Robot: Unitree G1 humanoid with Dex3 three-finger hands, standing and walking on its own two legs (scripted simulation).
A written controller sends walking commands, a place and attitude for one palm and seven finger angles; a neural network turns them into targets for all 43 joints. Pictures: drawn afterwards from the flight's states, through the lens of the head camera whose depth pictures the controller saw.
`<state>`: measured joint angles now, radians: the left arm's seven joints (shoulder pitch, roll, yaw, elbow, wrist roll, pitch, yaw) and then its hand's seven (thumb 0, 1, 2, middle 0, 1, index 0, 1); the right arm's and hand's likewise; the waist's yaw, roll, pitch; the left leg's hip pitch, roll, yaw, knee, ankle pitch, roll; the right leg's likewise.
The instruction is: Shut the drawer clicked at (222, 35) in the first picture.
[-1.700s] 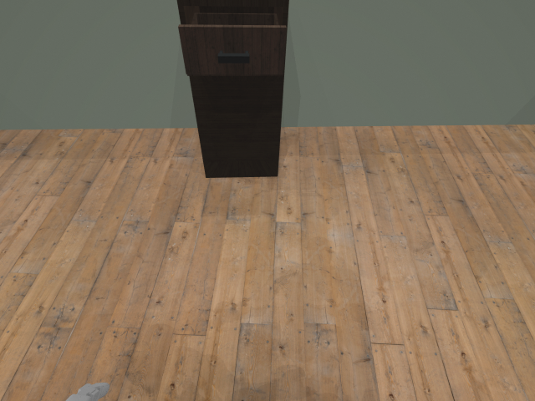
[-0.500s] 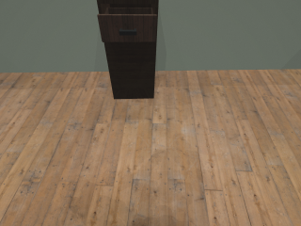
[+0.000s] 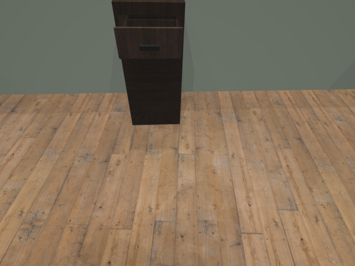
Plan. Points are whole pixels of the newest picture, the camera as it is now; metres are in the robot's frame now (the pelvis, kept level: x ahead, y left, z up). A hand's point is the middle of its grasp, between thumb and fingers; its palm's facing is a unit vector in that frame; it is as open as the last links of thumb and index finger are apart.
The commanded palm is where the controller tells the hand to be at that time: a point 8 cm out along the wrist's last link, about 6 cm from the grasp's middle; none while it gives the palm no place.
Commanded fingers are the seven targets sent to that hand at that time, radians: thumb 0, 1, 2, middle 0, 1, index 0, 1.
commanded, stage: walk to a spot facing it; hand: left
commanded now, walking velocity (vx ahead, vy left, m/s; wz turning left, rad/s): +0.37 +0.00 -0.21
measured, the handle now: (149, 46) +1.13 +0.22 -0.01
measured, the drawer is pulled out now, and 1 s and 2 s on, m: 0.19 0.19 0.19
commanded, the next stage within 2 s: turn to face it in 0.84 s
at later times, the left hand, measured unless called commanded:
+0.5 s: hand (138, 221) +0.30 +0.14 -0.19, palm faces -0.16 -0.97 -0.20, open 7.4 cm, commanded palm none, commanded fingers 0.00 0.90 0.90 -0.20 -0.30 -0.20 -0.30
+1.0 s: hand (137, 203) +0.36 +0.16 -0.20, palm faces -0.03 -0.99 -0.13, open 7.4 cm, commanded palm none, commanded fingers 0.00 0.90 0.90 -0.20 -0.30 -0.20 -0.30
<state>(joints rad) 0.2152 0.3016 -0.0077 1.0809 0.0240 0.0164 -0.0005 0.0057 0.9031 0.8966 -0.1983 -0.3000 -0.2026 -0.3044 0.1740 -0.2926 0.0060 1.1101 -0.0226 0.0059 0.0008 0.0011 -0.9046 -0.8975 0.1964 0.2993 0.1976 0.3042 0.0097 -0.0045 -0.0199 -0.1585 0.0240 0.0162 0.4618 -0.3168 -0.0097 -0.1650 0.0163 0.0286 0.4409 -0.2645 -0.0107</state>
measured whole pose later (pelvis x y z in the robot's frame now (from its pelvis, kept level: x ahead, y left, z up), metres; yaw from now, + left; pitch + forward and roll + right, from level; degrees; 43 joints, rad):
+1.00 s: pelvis +0.39 -0.01 -0.01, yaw -6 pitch -2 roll -2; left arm 0.38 0.18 0.04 1.12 0.03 -0.02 0.01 0.01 0.91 0.90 -0.20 -0.30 -0.20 -0.30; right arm 0.20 -0.14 -0.04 1.00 -0.03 -0.07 0.00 0.00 -0.92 -0.90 0.19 0.30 0.20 0.30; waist 0.02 -0.05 0.03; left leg -0.34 0.08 0.17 0.63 -0.27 0.06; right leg -0.30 -0.05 -0.09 1.04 -0.48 -0.02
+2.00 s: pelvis +0.55 -0.03 +0.00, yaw +4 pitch -1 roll +1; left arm 0.28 0.18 0.05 1.07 0.03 0.02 -0.02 0.01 0.91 0.90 -0.19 -0.30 -0.20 -0.30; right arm 0.41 -0.11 -0.03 1.12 -0.02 -0.04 -0.02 0.00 -0.91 -0.90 0.20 0.30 0.20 0.30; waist -0.01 -0.02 0.04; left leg -0.02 0.02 0.12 0.32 -0.28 0.00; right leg -0.51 -0.11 -0.08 0.84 -0.26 0.02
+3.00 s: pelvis +0.70 -0.08 -0.01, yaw +3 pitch -1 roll +0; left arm 0.22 0.23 0.07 1.00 0.02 0.04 0.03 0.00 0.91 0.90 -0.19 -0.30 -0.20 -0.30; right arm 0.14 -0.19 -0.06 1.04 -0.03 0.04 -0.03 -0.01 -0.91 -0.90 0.20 0.30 0.20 0.30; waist 0.00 0.00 0.06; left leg -0.34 0.10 0.13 0.49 -0.12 -0.01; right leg -0.28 -0.06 -0.03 0.72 -0.42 0.02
